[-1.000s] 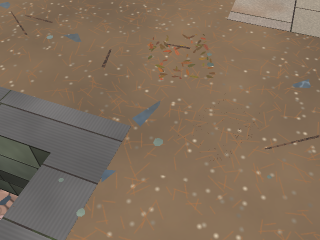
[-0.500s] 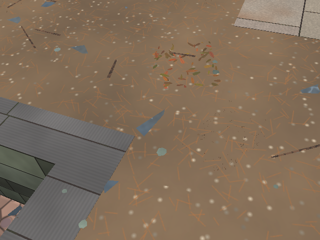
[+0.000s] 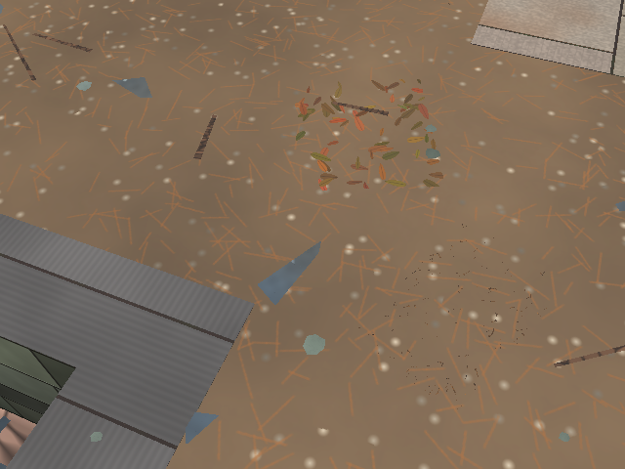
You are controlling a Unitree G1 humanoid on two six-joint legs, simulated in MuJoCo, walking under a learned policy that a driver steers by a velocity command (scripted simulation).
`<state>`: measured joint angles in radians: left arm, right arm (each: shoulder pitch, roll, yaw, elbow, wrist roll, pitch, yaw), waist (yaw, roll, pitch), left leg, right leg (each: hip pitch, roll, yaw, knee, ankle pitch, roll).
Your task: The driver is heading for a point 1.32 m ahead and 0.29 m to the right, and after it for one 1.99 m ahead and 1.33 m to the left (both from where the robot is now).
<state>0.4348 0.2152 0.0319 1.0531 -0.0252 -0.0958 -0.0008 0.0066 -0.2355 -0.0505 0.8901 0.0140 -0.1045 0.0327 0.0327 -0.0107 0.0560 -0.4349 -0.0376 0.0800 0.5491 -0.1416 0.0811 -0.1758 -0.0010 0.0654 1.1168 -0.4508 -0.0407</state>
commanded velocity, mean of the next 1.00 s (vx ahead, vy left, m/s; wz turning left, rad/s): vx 0.50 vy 0.00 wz -0.02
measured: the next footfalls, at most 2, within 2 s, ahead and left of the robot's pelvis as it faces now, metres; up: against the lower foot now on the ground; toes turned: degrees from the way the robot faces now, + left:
right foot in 0.44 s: +0.43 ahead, -0.16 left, +0.00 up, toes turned -3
left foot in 1.02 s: +0.75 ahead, +0.09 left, +0.00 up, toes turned +1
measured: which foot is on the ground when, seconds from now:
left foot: down 0.00-0.46, up 0.48-1.00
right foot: up 0.00-0.42, down 0.44-1.00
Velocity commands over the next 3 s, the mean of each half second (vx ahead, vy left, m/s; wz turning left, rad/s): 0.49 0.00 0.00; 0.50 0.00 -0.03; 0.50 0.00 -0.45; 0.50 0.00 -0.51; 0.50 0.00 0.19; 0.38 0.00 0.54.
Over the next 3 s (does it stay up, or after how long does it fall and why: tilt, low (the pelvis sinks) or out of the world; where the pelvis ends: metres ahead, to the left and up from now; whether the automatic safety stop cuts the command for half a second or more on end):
stays up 1.54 -0.36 0.00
